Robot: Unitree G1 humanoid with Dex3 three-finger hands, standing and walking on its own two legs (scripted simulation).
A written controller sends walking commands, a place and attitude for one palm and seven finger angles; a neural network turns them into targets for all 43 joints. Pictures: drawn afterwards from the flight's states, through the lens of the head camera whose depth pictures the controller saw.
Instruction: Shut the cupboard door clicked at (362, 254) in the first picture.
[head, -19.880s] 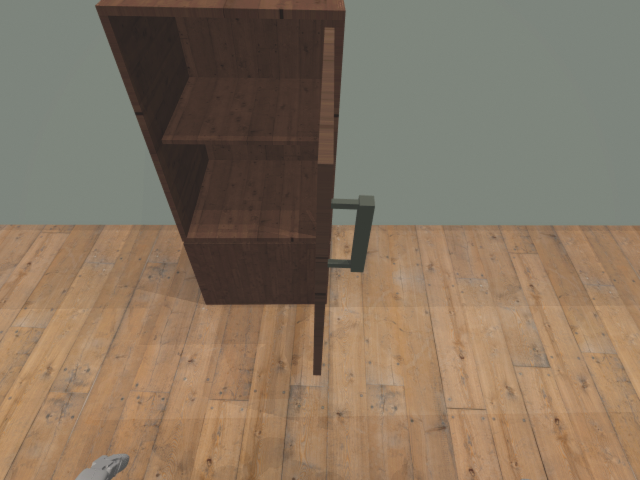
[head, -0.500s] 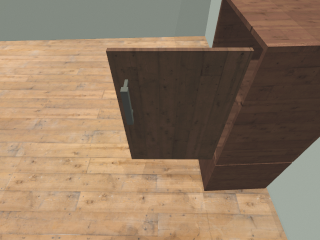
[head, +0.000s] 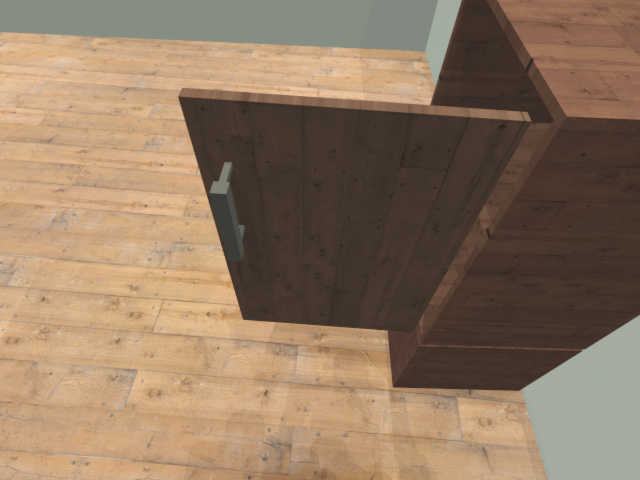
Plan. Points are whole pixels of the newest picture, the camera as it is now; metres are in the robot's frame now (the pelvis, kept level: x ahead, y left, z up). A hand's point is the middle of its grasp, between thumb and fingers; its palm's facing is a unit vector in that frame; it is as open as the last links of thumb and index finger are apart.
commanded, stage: come to a stop and stand still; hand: left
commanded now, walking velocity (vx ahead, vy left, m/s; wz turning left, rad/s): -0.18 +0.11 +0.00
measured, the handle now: (231, 214) +0.45 +0.16 +0.04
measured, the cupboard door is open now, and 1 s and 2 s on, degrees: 87 87 87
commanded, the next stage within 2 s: look again from close up in 1.76 s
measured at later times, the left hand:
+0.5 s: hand out of the picture +0.07 +0.19 -0.17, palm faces -0.02 -0.96 -0.28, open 7.3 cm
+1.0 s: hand out of the picture +0.04 +0.18 -0.17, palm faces -0.04 -0.97 -0.22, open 7.4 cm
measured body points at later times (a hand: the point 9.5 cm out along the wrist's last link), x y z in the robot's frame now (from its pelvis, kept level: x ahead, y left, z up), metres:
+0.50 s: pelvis +0.02 -0.01 +0.00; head +0.06 -0.03 +0.45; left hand +0.07 +0.24 -0.14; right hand +0.10 -0.23 -0.16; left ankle +0.05 +0.10 -0.73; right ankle -0.01 -0.13 -0.73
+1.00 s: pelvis -0.01 -0.01 +0.00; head -0.01 +0.00 +0.45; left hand +0.04 +0.23 -0.15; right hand -0.02 -0.27 -0.14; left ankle +0.05 +0.10 -0.73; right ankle -0.01 -0.13 -0.73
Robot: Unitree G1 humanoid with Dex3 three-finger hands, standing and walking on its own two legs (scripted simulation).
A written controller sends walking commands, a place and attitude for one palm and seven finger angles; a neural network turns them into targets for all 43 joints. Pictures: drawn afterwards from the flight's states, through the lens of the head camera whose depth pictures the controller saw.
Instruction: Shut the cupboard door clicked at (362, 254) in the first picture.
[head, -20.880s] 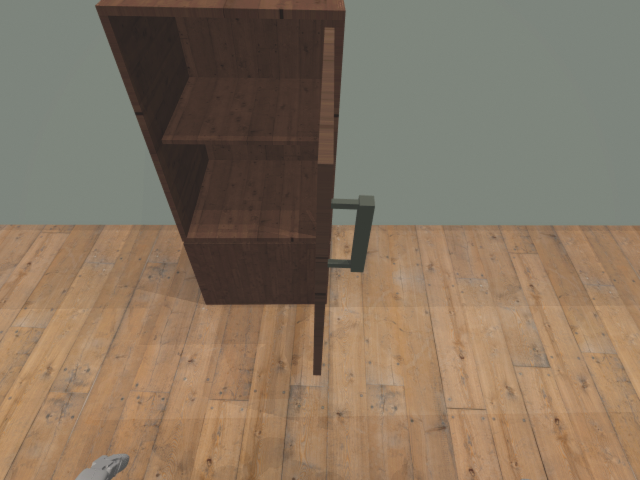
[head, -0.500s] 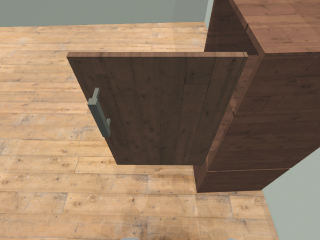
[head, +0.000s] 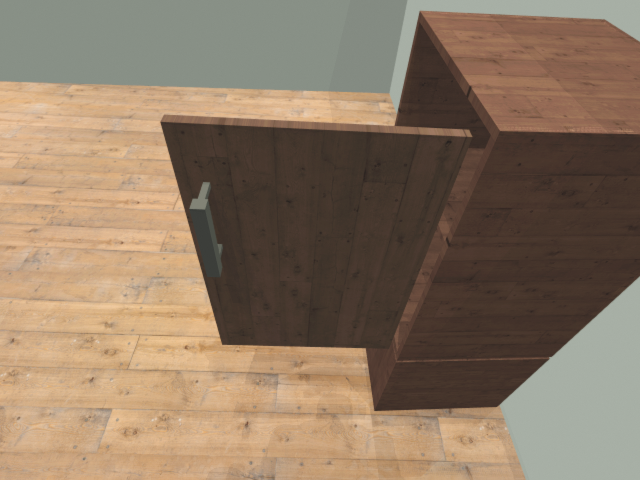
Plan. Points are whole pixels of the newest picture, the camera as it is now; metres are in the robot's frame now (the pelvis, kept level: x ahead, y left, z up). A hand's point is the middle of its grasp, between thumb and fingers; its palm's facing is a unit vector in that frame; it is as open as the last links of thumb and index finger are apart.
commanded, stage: come to a stop and stand still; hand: left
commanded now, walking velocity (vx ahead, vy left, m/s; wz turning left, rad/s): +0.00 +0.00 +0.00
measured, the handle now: (210, 231) +0.46 +0.19 +0.04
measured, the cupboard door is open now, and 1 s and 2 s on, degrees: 87 87 87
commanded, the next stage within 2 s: look again from close up in 0.76 s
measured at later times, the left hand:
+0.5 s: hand out of the picture +0.02 +0.20 -0.18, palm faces +0.00 -0.99 -0.15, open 7.4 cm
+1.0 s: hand out of the picture +0.01 +0.22 -0.18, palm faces -0.01 -0.98 -0.18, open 7.4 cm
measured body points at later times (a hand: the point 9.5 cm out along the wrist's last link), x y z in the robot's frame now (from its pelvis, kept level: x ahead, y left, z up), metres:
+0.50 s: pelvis +0.02 +0.03 +0.01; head +0.02 +0.06 +0.46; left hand +0.02 +0.25 -0.16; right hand +0.06 -0.20 -0.13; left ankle +0.06 +0.12 -0.73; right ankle +0.00 -0.12 -0.73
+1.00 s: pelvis +0.02 +0.04 +0.01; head +0.03 +0.06 +0.46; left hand +0.01 +0.27 -0.16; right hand +0.03 -0.19 -0.14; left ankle +0.06 +0.12 -0.73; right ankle +0.00 -0.12 -0.73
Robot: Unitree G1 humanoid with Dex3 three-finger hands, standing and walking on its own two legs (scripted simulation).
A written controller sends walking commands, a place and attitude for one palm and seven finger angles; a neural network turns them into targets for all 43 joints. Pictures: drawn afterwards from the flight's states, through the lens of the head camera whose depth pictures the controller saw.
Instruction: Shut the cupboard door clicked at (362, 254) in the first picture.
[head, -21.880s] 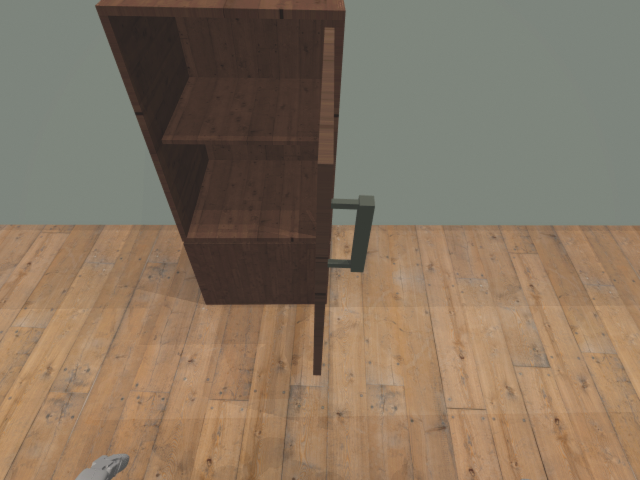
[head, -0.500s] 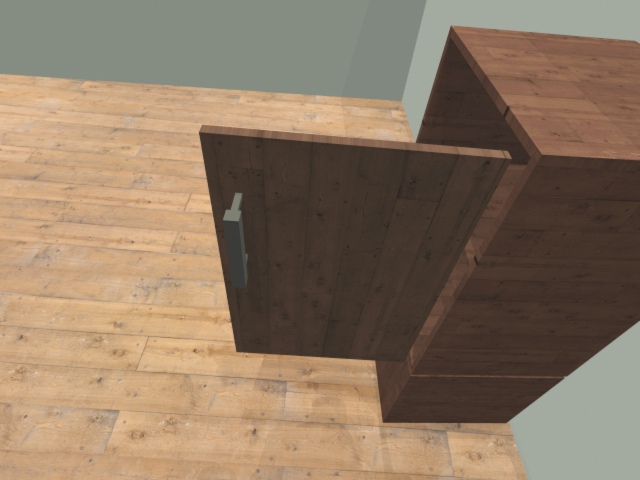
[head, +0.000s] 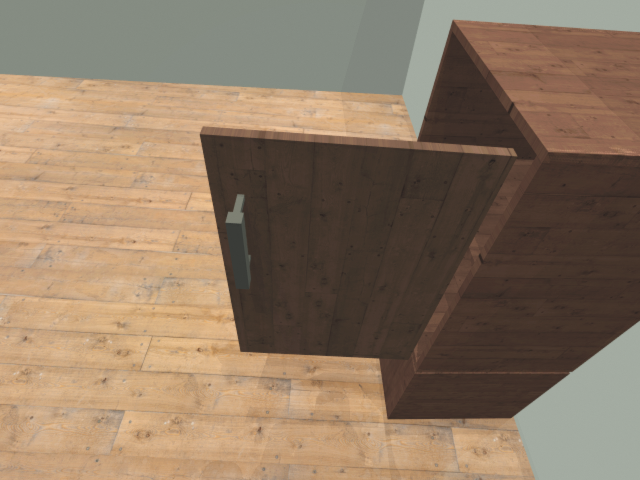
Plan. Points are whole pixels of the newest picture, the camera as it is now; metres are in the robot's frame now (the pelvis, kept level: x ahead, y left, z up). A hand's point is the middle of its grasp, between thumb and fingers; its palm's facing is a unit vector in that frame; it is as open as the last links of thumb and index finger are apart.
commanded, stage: look again from close up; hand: left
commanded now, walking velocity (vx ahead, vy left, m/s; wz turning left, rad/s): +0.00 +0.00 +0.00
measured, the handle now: (241, 243) +0.43 +0.15 +0.03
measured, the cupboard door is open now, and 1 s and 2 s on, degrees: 87 87 87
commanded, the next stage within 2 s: raise the hand and make a fist in 0.36 s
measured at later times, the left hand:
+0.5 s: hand out of the picture +0.00 +0.16 -0.18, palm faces +0.06 -0.99 -0.16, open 7.4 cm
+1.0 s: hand out of the picture +0.13 +0.16 -0.05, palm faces +0.20 -0.98 -0.07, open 5.6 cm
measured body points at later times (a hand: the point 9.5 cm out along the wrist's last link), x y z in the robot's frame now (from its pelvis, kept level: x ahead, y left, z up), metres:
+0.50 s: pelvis +0.00 -0.01 +0.00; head +0.01 +0.01 +0.45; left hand -0.01 +0.21 -0.16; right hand +0.01 -0.24 -0.15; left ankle +0.04 +0.07 -0.74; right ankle -0.02 -0.16 -0.74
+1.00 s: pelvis -0.01 -0.06 -0.10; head +0.03 -0.04 +0.35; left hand +0.11 +0.22 -0.05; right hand +0.23 -0.29 -0.13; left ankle +0.04 +0.07 -0.74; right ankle -0.01 -0.15 -0.74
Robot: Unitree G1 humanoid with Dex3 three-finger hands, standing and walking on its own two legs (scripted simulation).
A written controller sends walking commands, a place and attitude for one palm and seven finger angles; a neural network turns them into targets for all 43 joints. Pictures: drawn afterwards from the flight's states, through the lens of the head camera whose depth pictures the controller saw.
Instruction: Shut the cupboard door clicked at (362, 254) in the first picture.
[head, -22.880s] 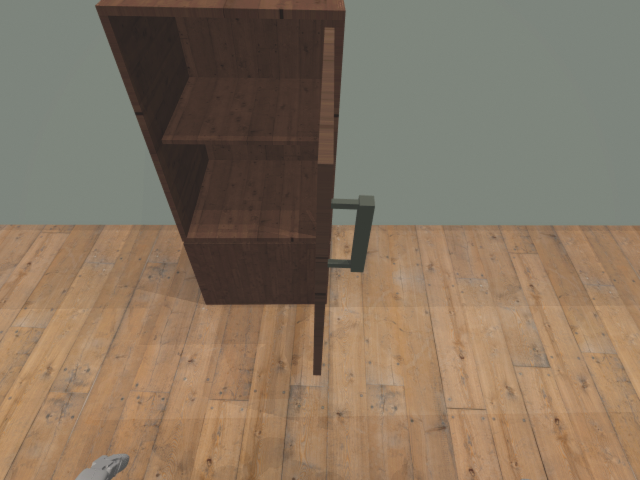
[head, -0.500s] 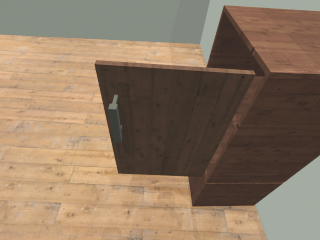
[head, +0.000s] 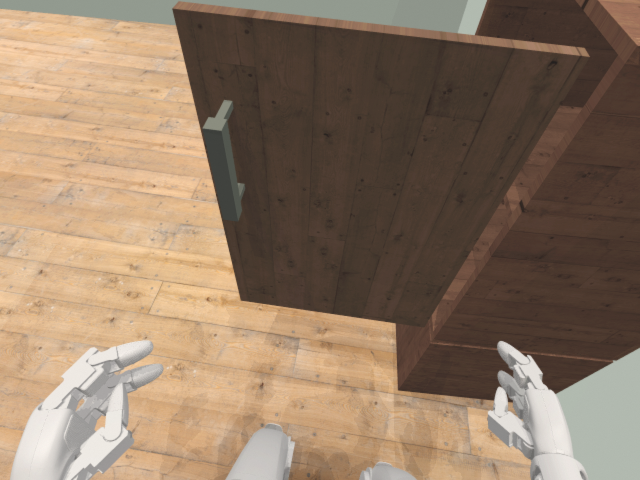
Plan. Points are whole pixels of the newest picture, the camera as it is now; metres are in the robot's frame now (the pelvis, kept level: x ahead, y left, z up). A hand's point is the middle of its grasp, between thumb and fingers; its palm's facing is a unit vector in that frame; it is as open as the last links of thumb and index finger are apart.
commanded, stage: raise the hand and make a fist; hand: left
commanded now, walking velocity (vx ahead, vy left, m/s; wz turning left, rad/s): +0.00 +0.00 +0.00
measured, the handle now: (229, 164) +0.45 +0.19 +0.13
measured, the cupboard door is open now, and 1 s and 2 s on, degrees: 87 87 87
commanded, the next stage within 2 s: bring the fist close to the handle in 1.38 s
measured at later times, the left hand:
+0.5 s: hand (154, 360) +0.21 +0.20 +0.09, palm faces -0.05 -1.00 -0.01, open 3.4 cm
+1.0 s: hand (128, 304) +0.24 +0.22 +0.15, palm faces +0.03 -1.00 -0.07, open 3.1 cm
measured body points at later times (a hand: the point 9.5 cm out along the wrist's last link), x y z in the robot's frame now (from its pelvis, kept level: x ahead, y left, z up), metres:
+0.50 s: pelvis +0.01 +0.03 +0.02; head +0.06 +0.03 +0.46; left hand +0.21 +0.26 +0.09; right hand +0.17 -0.23 -0.06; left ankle +0.06 +0.13 -0.64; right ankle +0.00 -0.09 -0.64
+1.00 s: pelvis +0.01 +0.03 +0.05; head +0.03 +0.03 +0.50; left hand +0.23 +0.27 +0.15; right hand +0.18 -0.19 -0.02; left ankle +0.06 +0.13 -0.64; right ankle +0.00 -0.09 -0.64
